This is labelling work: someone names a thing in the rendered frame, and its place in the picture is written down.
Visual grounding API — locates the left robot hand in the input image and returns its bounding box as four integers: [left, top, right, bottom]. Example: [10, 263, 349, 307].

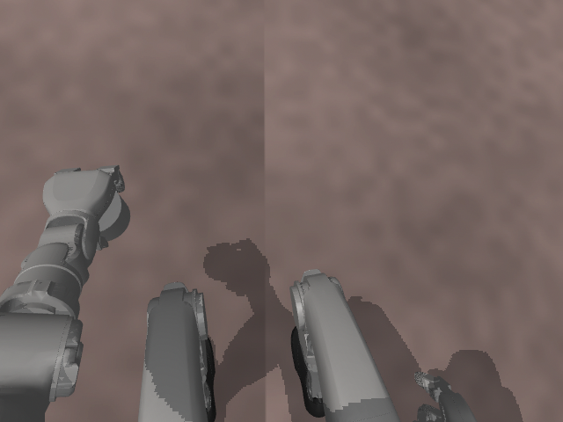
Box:
[42, 165, 125, 251]

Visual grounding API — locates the right robot foot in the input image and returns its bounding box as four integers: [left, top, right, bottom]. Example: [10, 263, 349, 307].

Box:
[291, 327, 325, 418]

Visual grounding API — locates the tin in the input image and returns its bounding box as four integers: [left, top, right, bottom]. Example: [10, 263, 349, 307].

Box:
[99, 191, 130, 241]

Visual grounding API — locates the right robot hand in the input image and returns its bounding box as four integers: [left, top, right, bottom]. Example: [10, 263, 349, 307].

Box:
[413, 372, 477, 422]

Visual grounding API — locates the left robot arm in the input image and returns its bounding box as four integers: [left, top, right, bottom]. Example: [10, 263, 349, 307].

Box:
[0, 210, 99, 422]

